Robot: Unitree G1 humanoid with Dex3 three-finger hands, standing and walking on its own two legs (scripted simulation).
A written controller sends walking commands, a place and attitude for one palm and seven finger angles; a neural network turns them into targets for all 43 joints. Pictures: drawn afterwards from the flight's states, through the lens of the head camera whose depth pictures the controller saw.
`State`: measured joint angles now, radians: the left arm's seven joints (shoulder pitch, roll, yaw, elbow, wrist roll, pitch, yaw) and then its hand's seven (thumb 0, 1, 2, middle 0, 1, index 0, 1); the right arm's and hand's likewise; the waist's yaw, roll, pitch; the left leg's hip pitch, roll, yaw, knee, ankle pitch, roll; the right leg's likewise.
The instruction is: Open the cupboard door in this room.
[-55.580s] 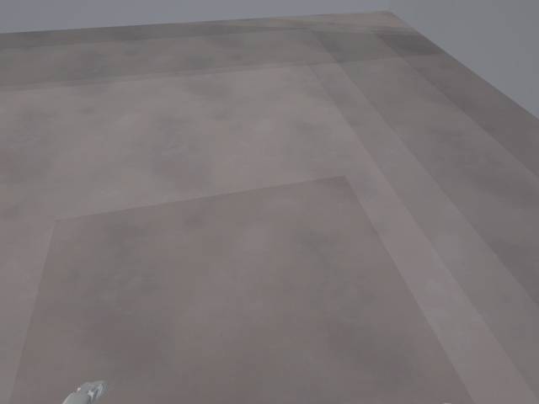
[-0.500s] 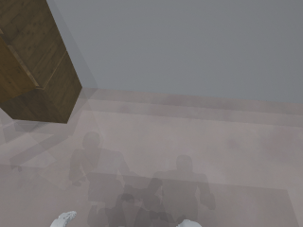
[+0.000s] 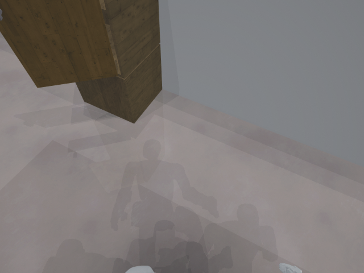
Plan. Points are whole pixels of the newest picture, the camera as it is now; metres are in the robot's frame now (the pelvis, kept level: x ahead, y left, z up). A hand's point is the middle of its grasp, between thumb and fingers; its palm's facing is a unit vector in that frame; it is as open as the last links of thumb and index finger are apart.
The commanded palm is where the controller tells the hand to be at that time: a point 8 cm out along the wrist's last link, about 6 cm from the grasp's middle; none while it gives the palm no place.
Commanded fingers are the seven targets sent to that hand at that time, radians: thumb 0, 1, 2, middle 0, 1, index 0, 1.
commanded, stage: turn to face it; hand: left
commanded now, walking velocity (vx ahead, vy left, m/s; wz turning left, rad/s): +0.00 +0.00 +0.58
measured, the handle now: out of the picture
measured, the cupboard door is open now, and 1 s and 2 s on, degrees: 43 43 43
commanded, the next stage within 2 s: take the last steps up to it in 0.60 s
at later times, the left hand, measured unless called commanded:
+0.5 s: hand out of the picture +0.09 +0.20 -0.14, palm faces +0.22 -0.94 -0.27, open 7.4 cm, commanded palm none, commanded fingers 0.00 0.90 0.90 -0.20 -0.30 -0.20 -0.30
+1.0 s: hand out of the picture -0.09 +0.14 -0.15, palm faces +0.52 -0.83 -0.21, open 7.4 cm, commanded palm none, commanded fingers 0.00 0.90 0.90 -0.20 -0.30 -0.20 -0.30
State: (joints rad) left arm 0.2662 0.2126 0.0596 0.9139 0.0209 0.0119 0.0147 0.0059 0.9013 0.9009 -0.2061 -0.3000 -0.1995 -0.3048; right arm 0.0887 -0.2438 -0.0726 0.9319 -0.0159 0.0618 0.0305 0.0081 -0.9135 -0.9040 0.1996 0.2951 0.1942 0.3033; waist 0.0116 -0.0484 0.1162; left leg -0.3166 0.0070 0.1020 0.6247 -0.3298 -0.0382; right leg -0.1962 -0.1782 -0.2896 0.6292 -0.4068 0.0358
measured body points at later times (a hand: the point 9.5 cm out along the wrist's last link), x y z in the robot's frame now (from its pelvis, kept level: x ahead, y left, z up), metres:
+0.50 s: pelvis +0.02 -0.02 +0.00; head +0.07 -0.03 +0.45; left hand +0.08 +0.25 -0.12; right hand +0.11 -0.25 -0.15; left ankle +0.01 +0.10 -0.73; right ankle +0.03 -0.13 -0.73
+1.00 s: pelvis +0.03 -0.01 +0.02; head +0.05 +0.01 +0.47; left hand -0.12 +0.19 -0.14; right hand +0.23 -0.18 -0.12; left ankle -0.01 +0.12 -0.69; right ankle +0.03 -0.13 -0.73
